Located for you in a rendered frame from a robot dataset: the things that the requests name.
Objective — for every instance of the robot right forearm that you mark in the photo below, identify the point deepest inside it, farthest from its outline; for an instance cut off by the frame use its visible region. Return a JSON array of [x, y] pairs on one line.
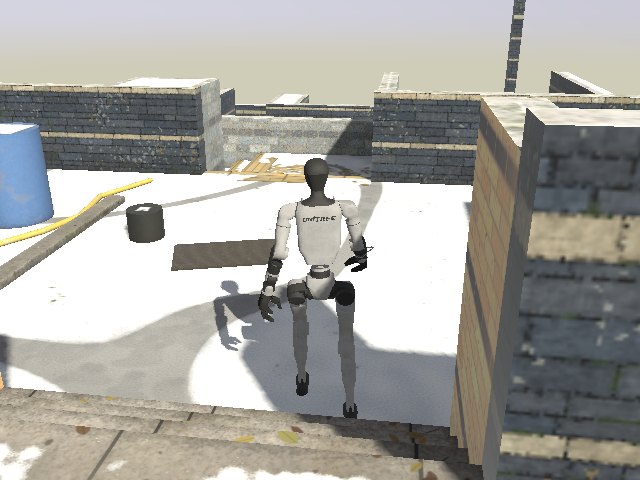
[[361, 256]]

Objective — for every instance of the right robot upper arm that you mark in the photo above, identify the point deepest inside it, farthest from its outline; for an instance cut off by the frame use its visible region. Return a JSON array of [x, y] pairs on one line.
[[349, 211]]

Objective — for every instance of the right robot shin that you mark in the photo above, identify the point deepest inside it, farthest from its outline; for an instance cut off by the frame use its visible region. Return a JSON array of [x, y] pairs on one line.
[[348, 369]]

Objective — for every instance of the robot left hand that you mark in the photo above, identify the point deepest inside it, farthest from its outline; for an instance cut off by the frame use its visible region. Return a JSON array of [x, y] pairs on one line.
[[263, 306]]

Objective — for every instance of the robot left forearm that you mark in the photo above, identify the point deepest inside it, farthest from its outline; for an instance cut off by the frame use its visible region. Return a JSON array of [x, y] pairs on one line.
[[272, 274]]

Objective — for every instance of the left robot upper arm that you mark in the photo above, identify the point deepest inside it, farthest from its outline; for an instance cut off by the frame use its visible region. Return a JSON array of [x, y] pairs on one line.
[[286, 213]]

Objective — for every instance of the robot right hand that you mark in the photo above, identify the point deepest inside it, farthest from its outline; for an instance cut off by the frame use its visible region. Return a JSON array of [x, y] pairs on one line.
[[360, 267]]

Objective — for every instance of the humanoid robot torso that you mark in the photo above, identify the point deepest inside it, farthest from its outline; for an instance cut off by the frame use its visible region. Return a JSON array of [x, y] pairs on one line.
[[319, 240]]

